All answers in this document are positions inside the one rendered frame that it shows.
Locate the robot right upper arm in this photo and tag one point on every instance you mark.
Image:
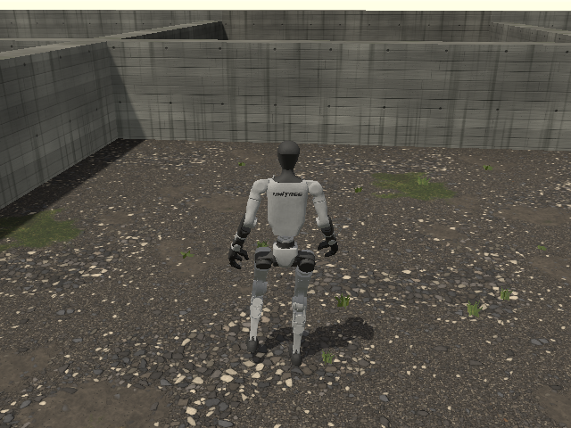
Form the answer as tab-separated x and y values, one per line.
319	201

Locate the robot left thigh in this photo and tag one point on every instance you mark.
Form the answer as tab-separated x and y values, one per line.
263	258

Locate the robot left hand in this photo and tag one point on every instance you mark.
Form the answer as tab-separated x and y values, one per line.
232	255

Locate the robot right hand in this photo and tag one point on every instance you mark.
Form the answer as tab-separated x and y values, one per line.
334	248

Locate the robot left upper arm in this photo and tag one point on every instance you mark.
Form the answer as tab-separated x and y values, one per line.
254	201

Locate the left robot foot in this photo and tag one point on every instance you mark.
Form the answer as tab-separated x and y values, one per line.
252	345

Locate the robot right forearm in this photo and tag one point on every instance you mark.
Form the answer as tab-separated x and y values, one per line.
329	233

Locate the robot left forearm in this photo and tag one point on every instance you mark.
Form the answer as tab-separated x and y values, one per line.
241	235

